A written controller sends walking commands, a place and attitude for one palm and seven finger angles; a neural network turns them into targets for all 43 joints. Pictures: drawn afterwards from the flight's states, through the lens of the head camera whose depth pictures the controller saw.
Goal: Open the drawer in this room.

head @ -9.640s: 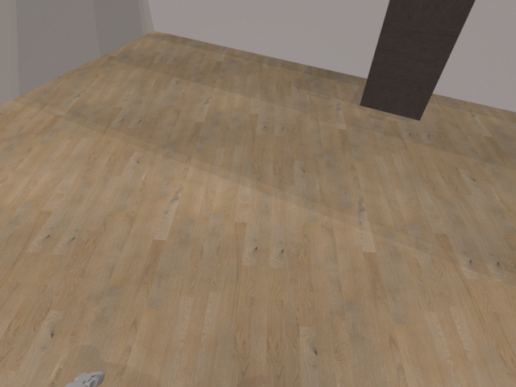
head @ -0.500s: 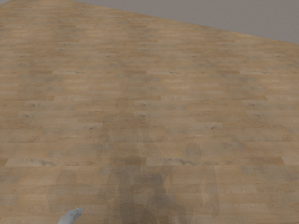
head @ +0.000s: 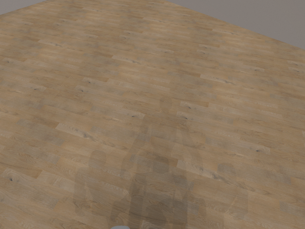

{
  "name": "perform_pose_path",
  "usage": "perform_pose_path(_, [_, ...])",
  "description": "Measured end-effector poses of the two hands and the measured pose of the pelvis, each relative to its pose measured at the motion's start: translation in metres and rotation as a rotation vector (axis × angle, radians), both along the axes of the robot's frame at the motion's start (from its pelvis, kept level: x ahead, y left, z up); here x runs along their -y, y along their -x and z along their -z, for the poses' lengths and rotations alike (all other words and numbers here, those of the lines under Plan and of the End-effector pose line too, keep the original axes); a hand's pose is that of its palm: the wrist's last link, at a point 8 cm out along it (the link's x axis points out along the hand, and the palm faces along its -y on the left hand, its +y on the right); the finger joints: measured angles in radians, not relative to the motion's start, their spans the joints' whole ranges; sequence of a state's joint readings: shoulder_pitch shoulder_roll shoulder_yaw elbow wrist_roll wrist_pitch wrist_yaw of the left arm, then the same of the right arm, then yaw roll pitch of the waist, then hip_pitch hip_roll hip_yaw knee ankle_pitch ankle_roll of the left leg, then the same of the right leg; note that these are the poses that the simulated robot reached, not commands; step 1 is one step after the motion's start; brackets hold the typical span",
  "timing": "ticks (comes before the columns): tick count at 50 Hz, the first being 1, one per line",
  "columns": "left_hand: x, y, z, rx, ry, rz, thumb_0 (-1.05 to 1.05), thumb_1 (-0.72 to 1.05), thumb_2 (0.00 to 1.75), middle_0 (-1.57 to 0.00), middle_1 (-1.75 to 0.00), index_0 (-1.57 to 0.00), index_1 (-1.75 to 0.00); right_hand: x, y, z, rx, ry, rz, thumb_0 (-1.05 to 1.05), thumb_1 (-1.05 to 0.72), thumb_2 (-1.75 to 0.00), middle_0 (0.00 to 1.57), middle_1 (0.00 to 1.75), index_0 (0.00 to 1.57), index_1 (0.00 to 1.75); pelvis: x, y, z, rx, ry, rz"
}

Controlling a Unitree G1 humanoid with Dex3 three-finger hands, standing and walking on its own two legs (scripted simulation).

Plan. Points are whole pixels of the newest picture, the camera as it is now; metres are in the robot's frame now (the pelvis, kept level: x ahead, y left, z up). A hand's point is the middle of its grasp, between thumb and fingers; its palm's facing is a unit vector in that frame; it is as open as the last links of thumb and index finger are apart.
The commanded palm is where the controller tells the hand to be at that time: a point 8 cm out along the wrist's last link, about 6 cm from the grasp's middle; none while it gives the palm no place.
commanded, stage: turn or walk to find it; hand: left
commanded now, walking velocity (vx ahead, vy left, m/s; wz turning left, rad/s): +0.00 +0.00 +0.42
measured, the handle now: out of the picture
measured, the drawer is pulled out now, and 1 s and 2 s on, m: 0.00 0.00 0.00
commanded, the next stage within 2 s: none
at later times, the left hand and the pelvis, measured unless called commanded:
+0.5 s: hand out of the picture +0.07 +0.24 -0.14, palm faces +0.17 -0.95 -0.26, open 7.4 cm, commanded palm none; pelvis -0.02 +0.02 +0.01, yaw +10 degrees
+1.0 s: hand out of the picture -0.10 +0.20 -0.16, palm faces +0.45 -0.86 -0.24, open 7.4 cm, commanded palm none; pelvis -0.05 +0.00 +0.00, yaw +25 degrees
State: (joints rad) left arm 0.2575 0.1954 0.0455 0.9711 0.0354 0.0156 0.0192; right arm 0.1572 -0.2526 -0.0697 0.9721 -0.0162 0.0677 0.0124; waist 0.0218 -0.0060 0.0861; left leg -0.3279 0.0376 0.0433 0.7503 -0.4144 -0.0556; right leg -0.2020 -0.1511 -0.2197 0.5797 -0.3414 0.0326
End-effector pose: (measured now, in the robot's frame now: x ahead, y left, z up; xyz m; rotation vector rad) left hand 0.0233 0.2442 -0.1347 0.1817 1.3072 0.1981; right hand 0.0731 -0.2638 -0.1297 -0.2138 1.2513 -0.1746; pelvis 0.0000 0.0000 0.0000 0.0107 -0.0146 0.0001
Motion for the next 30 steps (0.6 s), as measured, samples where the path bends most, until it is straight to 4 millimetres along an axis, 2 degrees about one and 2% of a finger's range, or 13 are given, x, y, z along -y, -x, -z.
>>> perform_pose_path(3, [-0.026,0.023,0.017,-0.049,0.008,-0.056,0.0,0.91,0.9,-0.2,-0.3,-0.2,-0.3,-0.02,-0.026,-0.004,0.063,0.027,-0.063,0.01,-0.91,-0.89,0.2,0.3,0.19,0.3,-0.016,0.001,0.009,-0.005,0.008,-0.026])
perform_pose_path(7, [-0.048,0.036,0.015,-0.095,0.001,-0.088,0.01,0.91,0.9,-0.2,-0.3,-0.2,-0.3,-0.044,-0.04,-0.018,0.108,0.034,-0.106,0.0,-0.91,-0.89,0.2,0.3,0.2,0.3,-0.029,0.004,0.002,0.0,0.024,-0.034])
perform_pose_path(11, [-0.06,0.029,0.004,-0.05,0.001,-0.099,0.01,0.91,0.9,-0.19,-0.3,-0.19,-0.3,-0.061,-0.038,-0.023,0.101,0.026,-0.129,0.0,-0.91,-0.89,0.2,0.3,0.2,0.3,-0.037,0.006,-0.007,-0.002,0.04,-0.065])
perform_pose_path(15, [-0.064,0.014,-0.005,0.021,-0.009,-0.103,0.01,0.91,0.9,-0.19,-0.3,-0.19,-0.3,-0.07,-0.028,-0.021,0.077,0.002,-0.14,0.0,-0.91,-0.89,0.2,0.3,0.2,0.3,-0.04,0.009,-0.011,-0.002,0.039,-0.093])
perform_pose_path(20, [-0.058,-0.008,-0.014,0.098,-0.024,-0.1,0.0,0.91,0.9,-0.19,-0.3,-0.19,-0.3,-0.068,-0.008,-0.011,0.031,-0.027,-0.133,0.0,-0.91,-0.89,0.21,0.3,0.2,0.3,-0.034,0.013,-0.01,-0.002,0.029,-0.13])
perform_pose_path(25, [-0.038,-0.025,-0.023,0.168,-0.038,-0.093,0.0,0.91,0.9,-0.19,-0.3,-0.19,-0.3,-0.05,0.016,0.003,-0.031,-0.049,-0.125,0.01,-0.91,-0.89,0.21,0.3,0.2,0.3,-0.018,0.019,-0.007,-0.008,0.016,-0.172])
perform_pose_path(28, [-0.022,-0.026,-0.026,0.207,-0.057,-0.1,0.0,0.91,0.9,-0.19,-0.3,-0.2,-0.3,-0.034,0.025,0.016,-0.063,-0.066,-0.127,0.01,-0.91,-0.89,0.21,0.3,0.2,0.3,-0.003,0.021,-0.001,-0.016,-0.003,-0.199])
perform_pose_path(30, [-0.011,-0.02,-0.028,0.219,-0.069,-0.111,0.0,0.91,0.9,-0.2,-0.3,-0.2,-0.3,-0.023,0.028,0.023,-0.08,-0.072,-0.132,0.01,-0.91,-0.89,0.2,0.3,0.2,0.3,0.005,0.024,0.001,-0.008,0.005,-0.219])
